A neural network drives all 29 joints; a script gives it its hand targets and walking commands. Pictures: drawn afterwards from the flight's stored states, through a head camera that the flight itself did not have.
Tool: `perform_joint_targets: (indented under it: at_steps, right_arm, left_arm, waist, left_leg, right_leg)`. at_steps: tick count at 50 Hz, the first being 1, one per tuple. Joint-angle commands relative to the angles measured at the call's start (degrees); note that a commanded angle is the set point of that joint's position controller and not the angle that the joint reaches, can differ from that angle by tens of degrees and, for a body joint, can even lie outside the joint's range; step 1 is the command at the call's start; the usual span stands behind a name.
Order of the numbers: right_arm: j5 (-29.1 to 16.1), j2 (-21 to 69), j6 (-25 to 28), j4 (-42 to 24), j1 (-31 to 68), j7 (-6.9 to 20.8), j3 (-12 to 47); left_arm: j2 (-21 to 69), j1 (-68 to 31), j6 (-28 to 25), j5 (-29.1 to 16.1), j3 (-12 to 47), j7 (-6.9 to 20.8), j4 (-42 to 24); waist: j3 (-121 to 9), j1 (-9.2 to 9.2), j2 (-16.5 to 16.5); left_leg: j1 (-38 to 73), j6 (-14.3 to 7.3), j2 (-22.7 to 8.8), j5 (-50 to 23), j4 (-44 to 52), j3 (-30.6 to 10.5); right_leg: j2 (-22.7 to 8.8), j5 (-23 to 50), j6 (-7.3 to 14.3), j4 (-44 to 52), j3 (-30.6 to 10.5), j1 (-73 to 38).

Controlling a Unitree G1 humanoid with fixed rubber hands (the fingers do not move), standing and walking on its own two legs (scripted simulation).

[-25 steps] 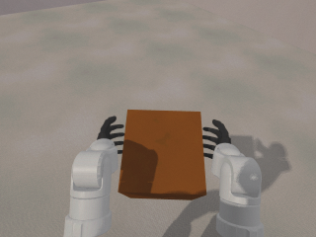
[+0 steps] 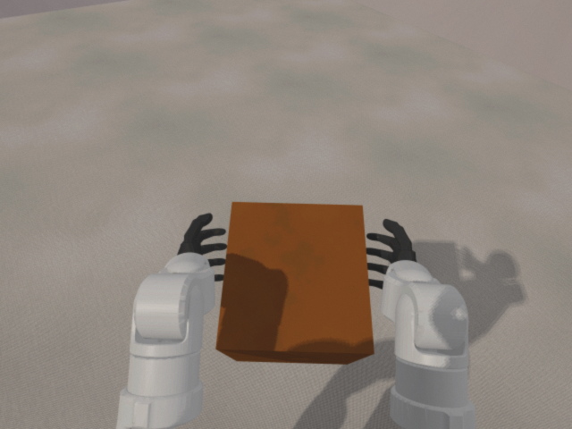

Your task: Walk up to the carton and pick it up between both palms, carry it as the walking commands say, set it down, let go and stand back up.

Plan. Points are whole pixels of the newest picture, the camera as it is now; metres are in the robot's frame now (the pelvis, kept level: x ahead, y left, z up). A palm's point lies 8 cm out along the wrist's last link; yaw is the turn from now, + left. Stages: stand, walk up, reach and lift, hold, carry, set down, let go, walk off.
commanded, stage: carry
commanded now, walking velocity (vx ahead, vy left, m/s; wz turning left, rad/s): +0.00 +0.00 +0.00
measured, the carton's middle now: (294, 289) +0.32 +0.00 +0.01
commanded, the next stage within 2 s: hold in 1.66 s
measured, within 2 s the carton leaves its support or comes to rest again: neither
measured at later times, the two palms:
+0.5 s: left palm (192, 262) +0.29 +0.14 +0.10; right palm (396, 270) +0.29 -0.13 +0.11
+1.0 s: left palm (194, 266) +0.29 +0.14 +0.09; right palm (392, 274) +0.30 -0.13 +0.09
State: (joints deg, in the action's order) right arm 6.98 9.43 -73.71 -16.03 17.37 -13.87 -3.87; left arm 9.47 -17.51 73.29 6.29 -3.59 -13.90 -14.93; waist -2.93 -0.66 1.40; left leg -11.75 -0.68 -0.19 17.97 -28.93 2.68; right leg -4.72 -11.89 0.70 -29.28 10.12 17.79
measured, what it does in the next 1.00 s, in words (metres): stands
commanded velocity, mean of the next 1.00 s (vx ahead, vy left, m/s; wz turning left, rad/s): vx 0.00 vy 0.00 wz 0.00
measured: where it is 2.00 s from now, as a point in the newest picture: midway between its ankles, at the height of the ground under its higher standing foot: outside the picture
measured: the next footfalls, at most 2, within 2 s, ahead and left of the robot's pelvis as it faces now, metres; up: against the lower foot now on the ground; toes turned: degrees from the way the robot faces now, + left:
none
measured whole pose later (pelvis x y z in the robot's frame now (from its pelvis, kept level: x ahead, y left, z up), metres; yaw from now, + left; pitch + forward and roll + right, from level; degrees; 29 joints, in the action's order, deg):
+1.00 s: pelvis +0.01 +0.00 +0.00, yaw +0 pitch +1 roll +0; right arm 9.6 9.4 -67.3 -7.4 17.4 -11.7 -4.4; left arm 9.5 -17.5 67.0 9.1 -3.8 -12.1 -6.8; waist -4.4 -0.7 0.9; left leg -11.8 -0.9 -0.2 18.7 -29.1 2.7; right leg -4.7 -12.5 0.3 -29.3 10.1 17.8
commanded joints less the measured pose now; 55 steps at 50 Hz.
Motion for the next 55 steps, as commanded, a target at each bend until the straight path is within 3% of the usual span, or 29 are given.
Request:
perform_joint_targets:
  at_steps: [1, 2, 4, 5, 7, 8, 11, 12, 13, 14, 16, 17, 20, 22, 26, 27, 29, 30, 32, 34, 35, 40, 41, 43, 45, 48, 51, 54, 55]
  right_arm:
    - [-17.44, 55.77, 3.04, 2.86, 14.96, 12.73, 25.96]
    - [-20.63, 60.36, 2.96, -5.67, 19.5, 12.75, 30.06]
    - [-17.62, 56.24, 3.27, 1.39, 17.28, 13.03, 26.14]
    - [-21.3, 60.86, 3.25, -8.02, 19.72, 12.79, 30.77]
    - [-17.02, 54.2, 4.32, 4.36, 17.04, 13.56, 23.95]
    - [-19.23, 57.32, 4.74, -3.22, 19.52, 13.45, 27.49]
    - [-17.3, 53.7, 5.02, 1.93, 15.68, 13.19, 24.82]
    - [-21.73, 59.92, 4.16, -8.4, 20.3, 12.8, 31.42]
    - [-16.65, 54.17, 4.52, 3.58, 15.44, 13.22, 24.55]
    - [-21.17, 60.68, 4.51, -7.74, 19.54, 13.22, 30.41]
    - [-16.26, 54.54, 4.34, 4.47, 14.18, 13.38, 24.16]
    - [-20.37, 59.55, 4.25, -6.16, 19.36, 13.4, 29.68]
    - [-16.93, 55.44, 4.68, 4.42, 15.48, 13.52, 24.52]
    - [-20.78, 59.81, 3.89, -7.02, 18.9, 13.36, 30.37]
    - [-17.98, 56.58, 3.65, 1.79, 16.4, 13.49, 25.49]
    - [-20.8, 58.87, 3.64, -6.38, 19.65, 13.3, 29.36]
    - [-15.81, 53.29, 5.0, 6.4, 16.89, 13.81, 22.3]
    - [-19.89, 58.02, 4.91, -4.99, 19.19, 13.36, 28.61]
    - [-21.13, 59.51, 4.54, -7.99, 19.75, 13.16, 29.63]
    - [-16.04, 53.04, 5.04, 4.9, 16.33, 13.69, 23.56]
    - [-21.46, 60.52, 4.43, -5.8, 17.8, 13.51, 30.24]
    - [-15.39, 53.2, 5.27, 5.57, 15.5, 13.84, 23.28]
    - [-19.99, 58.29, 5.22, -6.39, 19.36, 13.73, 29.13]
    - [-15.55, 53.51, 5.78, 7.34, 18.23, 13.75, 22.59]
    - [-19.62, 57.74, 7.07, -3.24, 21.6, 14.18, 27.89]
    - [-11.77, 50.09, 9.47, 14.59, 18.57, 14.33, 18.11]
    - [-15.52, 51.06, 13.26, 6.17, 22.63, 14.42, 20.66]
    - [-7.87, 42.26, 17.48, 22.43, 19.61, 14.44, 11.86]
    - [-11.54, 45.23, 19.85, 12.78, 25.16, 13.87, 15.24]
  left_arm:
    - [54.14, -18.61, -3.06, -17.3, 26.25, 13.6, -2.03]
    - [59.67, -21.56, -2.8, -20.21, 30.01, 13.52, -8.89]
    - [55.61, -19.08, -3.19, -16.83, 26.21, 13.46, -1.91]
    - [60.12, -21.91, -3.03, -20.85, 31.2, 13.66, -11.24]
    - [53.69, -18.87, -4.5, -16.4, 24.16, 13.96, 0.28]
    - [56.97, -20.95, -4.49, -18.6, 27.46, 13.95, -6.26]
    - [53.46, -17.22, -4.76, -16.65, 25.83, 13.54, -1.59]
    - [59.89, -19.51, -3.8, -20.37, 30.77, 13.45, -9.19]
    - [53.2, -19.15, -4.58, -16.94, 25.78, 13.92, -2.04]
    - [59.67, -23.06, -4.4, -21.22, 31.48, 13.67, -12.63]
    - [54.1, -19.49, -4.18, -17.14, 26.41, 13.87, -0.94]
    - [58.93, -21.19, -3.83, -19.75, 30.78, 13.82, -9.24]
    - [54.07, -19.58, -4.69, -16.79, 25.97, 13.76, -1.66]
    - [59.03, -20.33, -3.57, -20.1, 30.19, 13.87, -9.45]
    - [55.49, -20.3, -3.2, -17.26, 27.42, 13.43, -3.25]
    - [58.22, -21.13, -3.25, -19.55, 29.69, 13.28, -8.53]
    - [53.37, -19.31, -4.33, -15.55, 23.92, 14.06, 3.26]
    - [57.9, -20.24, -4.11, -19.2, 29.21, 14.04, -6.58]
    - [60.49, -19.8, -3.8, -20.44, 30.44, 13.71, -8.73]
    - [53.24, -17.1, -4.7, -15.3, 23.89, 13.87, 2.42]
    - [59.1, -21.07, -4.33, -20.74, 31.14, 13.6, -11.36]
    - [53.12, -18.73, -4.82, -15.23, 24.7, 13.98, 1.61]
    - [59.77, -19.84, -4.4, -19.54, 30.27, 14.02, -7.35]
    - [53.58, -18.23, -5.2, -14.43, 22.85, 14.1, 5.7]
    - [57.58, -22.62, -6.78, -18.2, 28.11, 14.24, -6.45]
    - [49.93, -21.48, -8.83, -12.19, 19.9, 15.18, 10.33]
    - [51.5, -22.98, -12.84, -14.72, 21.5, 14.82, 3.28]
    - [42.85, -20.95, -17.02, -8.08, 12.8, 15.31, 19.77]
    - [45.33, -26.27, -19.14, -12.12, 15.62, 15.01, 9.36]
  waist:
    - [-17.38, 0.24, -1.16]
    - [-19.54, 0.31, -1.82]
    - [-18.18, 0.32, -3.4]
    - [-17.92, 0.37, -2.26]
    - [-19.64, 0.36, -1.66]
    - [-18.75, 0.18, -1.7]
    - [-18.5, 0.18, -4.17]
    - [-18.95, 0.21, -1.62]
    - [-19.44, 0.36, -2.24]
    - [-21.11, 0.25, -2.7]
    - [-18.77, 0.24, -3.5]
    - [-17.96, 0.27, -3.94]
    - [-18.32, 0.13, -3.3]
    - [-18.31, 0.19, -0.86]
    - [-17.31, 0.13, -5.42]
    - [-18.38, 0.22, -1.64]
    - [-19.1, 0.33, -2.43]
    - [-17.87, -0.07, -2.63]
    - [-20.17, 0.06, -3.73]
    - [-20.45, 0.11, -1.89]
    - [-19.1, 0.42, -3.73]
    - [-18.16, 0.02, -3.74]
    - [-18.78, 0.05, -3.15]
    - [-19.32, 0.14, -3.33]
    - [-19.64, 0.21, -3.9]
    - [-16.49, 0.12, -3.12]
    - [-17.51, 0.06, -3.5]
    - [-18.78, 0.22, -2.99]
    - [-17.67, 0.31, -1.21]
  left_leg:
    - [-1.63, -2.11, -6.46, -17.44, 1.87, -3.46]
    - [-0.05, -2.29, -7.23, -19.38, 1.5, -4.09]
    - [-0.43, -2.22, -7.26, -16.54, 1.76, -3.27]
    - [-1.43, -2.27, -6.84, -16.13, 2.07, -3.95]
    - [0.28, -2.47, -7.14, -15.98, 1.9, -3.87]
    - [-0.68, -1.64, -7.05, -14.54, 1.64, -3.05]
    - [0.57, -2.03, -7.36, -19.11, 1.66, -3.14]
    - [0.28, -2.82, -7.66, -21.19, 1.22, -4.05]
    - [0.83, -1.96, -7.64, -20.24, 0.92, -3.33]
    - [1.08, -1.99, -7.24, -20.05, 0.94, -2.97]
    - [0.22, -2.35, -7.56, -19.83, 1.39, -3.61]
    - [0.6, -1.94, -7.75, -21.44, 1.54, -3.41]
    - [0.96, -2.49, -8.04, -21.19, 1.66, -3.84]
    - [-0.71, -2.47, -7.72, -15.14, 2.09, -3.88]
    - [-0.48, -2.44, -7.31, -16.91, 2.6, -4.21]
    - [1.57, -3.12, -7.81, -17.38, 3.01, -4.22]
    - [1.39, -2.39, -7.8, -24.14, 1.97, -4.27]
    - [0.86, -2.51, -7.71, -18.5, 1.74, -3.79]
    - [0.93, -2.6, -7.71, -21.08, 1.06, -3.61]
    - [1.03, -1.93, -7.54, -19.05, 0.5, -2.66]
    - [1.77, -1.75, -7.31, -21.79, 1.38, -2.9]
    - [0.48, -2.1, -7.65, -20.71, 2.56, -3.4]
    - [1.66, -2.56, -7.85, -22.05, 1.67, -3.76]
    - [0.71, -2.63, -7.89, -20.43, 2.01, -3.74]
    - [1.65, -1.87, -7.49, -18.4, 2.07, -3.17]
    - [-1.42, -2.26, -7.51, -12.83, 3.08, -3.62]
    - [-0.81, -1.8, -7.34, -12.62, 2.98, -3.46]
    - [0.62, -1.48, -7.64, -17.53, 2.07, -3.42]
    - [-1.85, -1.3, -7.5, -15.42, 1.15, -3.13]
  right_leg:
    - [-6.25, 17.35, -0.35, 2.73, -7.95, -10.49]
    - [-5.86, 16.38, -0.11, 2.12, -7.65, -11.23]
    - [-5.91, 15.59, 0.06, 2.88, -8.45, -9.94]
    - [-5.97, 16.01, 0.08, 3.27, -8.38, -10.02]
    - [-6.04, 15.6, 0.03, 2.96, -8.3, -10.16]
    - [-6.24, 15.94, 0.06, 3.39, -8.7, -10.1]
    - [-5.88, 16.41, -0.19, 2.99, -8.12, -9.25]
    - [-5.63, 17.38, -0.26, 2.35, -7.84, -9.93]
    - [-5.74, 17.03, -0.01, 2.69, -8.07, -10.24]
    - [-5.66, 17.73, 0.29, 1.79, -7.76, -11.49]
    - [-5.86, 15.4, -0.21, 2.36, -8.08, -9.1]
    - [-5.29, 14.85, 0.02, 2.23, -7.13, -9.22]
    - [-5.29, 13.54, -0.21, 2.15, -7.16, -8.92]
    - [-5.33, 12.58, 0.05, 3.81, -7.74, -10.19]
    - [-6.03, 12.92, -0.13, 3.06, -8.79, -8.38]
    - [-5.31, 10.93, -0.04, 3.14, -7.61, -8.02]
    - [-5.28, 16.11, 0.06, 1.0, -7.4, -9.42]
    - [-5.64, 13.11, -0.09, 3.21, -8.45, -8.34]
    - [-5.57, 16.53, -0.09, 2.19, -7.83, -10.08]
    - [-5.74, 17.71, -0.06, 2.36, -8.14, -10.19]
    - [-5.5, 19.73, 0.33, 1.11, -7.76, -9.55]
    - [-5.72, 13.36, 0.1, 1.26, -7.58, -9.61]
    - [-5.33, 14.11, 0.26, 1.67, -7.81, -8.88]
    - [-4.98, 13.83, 0.06, 1.73, -7.22, -9.69]
    - [-5.71, 14.79, 0.25, 1.59, -8.06, -8.68]
    - [-5.74, 10.2, 0.26, 3.56, -8.37, -8.53]
    - [-5.91, 10.82, 0.76, 3.38, -8.9, -8.51]
    - [-5.67, 14.9, 0.73, 1.66, -8.19, -9.21]
    - [-5.51, 16.16, 0.59, 2.78, -8.43, -10.46]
